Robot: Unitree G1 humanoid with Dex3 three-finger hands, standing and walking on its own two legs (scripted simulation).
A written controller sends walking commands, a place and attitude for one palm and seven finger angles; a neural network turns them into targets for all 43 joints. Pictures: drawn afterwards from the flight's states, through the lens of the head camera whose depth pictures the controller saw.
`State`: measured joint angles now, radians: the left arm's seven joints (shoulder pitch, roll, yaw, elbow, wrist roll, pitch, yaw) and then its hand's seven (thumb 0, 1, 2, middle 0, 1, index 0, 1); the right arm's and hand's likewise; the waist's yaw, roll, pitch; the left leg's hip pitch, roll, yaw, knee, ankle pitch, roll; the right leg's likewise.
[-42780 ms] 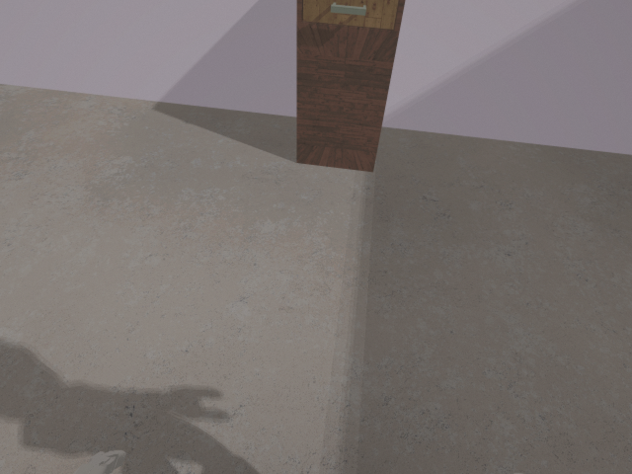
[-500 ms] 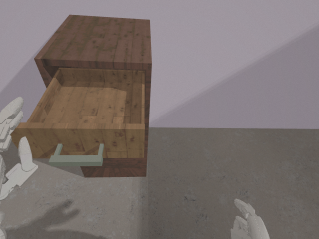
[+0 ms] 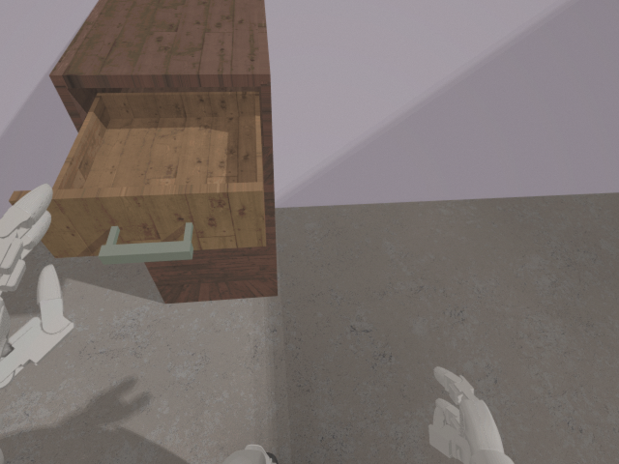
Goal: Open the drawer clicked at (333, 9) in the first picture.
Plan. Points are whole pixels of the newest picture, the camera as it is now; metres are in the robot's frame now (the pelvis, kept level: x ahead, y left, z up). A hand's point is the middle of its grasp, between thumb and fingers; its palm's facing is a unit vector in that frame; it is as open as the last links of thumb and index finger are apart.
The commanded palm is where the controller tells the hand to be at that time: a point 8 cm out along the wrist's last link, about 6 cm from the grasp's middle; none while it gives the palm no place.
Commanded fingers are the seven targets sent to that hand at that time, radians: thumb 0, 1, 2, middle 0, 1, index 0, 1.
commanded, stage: step back with the hand held close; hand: left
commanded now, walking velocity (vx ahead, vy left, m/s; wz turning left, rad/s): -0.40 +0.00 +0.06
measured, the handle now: (149, 241) +0.42 +0.28 +0.00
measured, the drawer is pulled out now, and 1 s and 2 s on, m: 0.30 0.30 0.30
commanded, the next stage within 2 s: stop stepping back and stand still in 0.12 s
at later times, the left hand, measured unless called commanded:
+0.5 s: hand out of the picture +0.05 +0.21 +0.19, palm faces +0.37 -0.78 -0.51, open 7.4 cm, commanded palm +0.00 +0.26 +0.19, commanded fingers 0.00 0.90 0.90 -0.20 -0.30 -0.20 -0.30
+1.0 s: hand out of the picture +0.02 +0.23 +0.19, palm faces +0.47 -0.75 -0.46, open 7.4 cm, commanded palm none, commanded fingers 0.00 0.90 0.90 -0.20 -0.30 -0.20 -0.30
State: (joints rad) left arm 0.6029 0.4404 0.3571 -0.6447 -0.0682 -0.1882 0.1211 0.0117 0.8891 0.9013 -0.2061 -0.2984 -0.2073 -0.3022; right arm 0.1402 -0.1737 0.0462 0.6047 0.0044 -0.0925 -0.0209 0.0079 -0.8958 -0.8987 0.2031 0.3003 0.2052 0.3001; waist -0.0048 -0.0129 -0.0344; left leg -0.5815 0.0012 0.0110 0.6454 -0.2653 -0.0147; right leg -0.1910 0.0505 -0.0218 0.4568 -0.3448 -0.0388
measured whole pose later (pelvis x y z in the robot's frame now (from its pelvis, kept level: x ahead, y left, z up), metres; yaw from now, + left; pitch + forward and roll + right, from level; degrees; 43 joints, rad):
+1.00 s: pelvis -0.15 -0.02 -0.01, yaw +3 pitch -1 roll +0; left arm 0.61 0.41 0.40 -0.60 -0.02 -0.18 0.17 0.01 0.89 0.90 -0.20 -0.30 -0.21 -0.30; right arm 0.29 -0.17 0.03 0.61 0.00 -0.16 -0.05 0.01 -0.90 -0.90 0.20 0.30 0.20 0.30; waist -0.02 -0.01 -0.06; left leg -0.21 0.08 0.04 0.61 -0.38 -0.05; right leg -0.32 0.01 -0.12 0.59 -0.28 -0.01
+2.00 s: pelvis -0.14 +0.01 +0.01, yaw +5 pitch -2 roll +0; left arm 0.14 0.23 0.01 1.09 0.01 -0.01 0.02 0.00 0.91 0.90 -0.20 -0.30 -0.20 -0.30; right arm 0.21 -0.22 0.00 1.10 -0.02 0.00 0.00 0.00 -0.90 -0.90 0.20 0.30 0.20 0.30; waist -0.01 0.02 0.04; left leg -0.15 0.00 0.07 0.36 -0.17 0.02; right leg -0.16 -0.02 -0.10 0.37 -0.18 -0.02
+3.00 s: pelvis -0.11 +0.01 +0.02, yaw +5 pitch -2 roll +0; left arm 0.11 0.31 0.01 1.12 0.01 -0.02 0.01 0.00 0.90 0.90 -0.20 -0.30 -0.20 -0.30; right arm 0.13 -0.31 0.00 1.11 -0.01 0.00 0.00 0.00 -0.90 -0.90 0.20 0.30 0.20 0.30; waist -0.01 0.00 0.05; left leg -0.08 0.01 0.07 0.28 -0.18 0.01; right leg -0.08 -0.01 -0.10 0.29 -0.18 -0.02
